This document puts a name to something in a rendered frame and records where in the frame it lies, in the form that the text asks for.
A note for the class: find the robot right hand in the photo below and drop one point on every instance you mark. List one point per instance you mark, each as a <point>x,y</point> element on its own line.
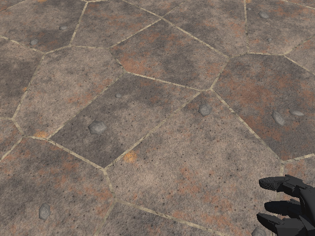
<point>301,213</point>

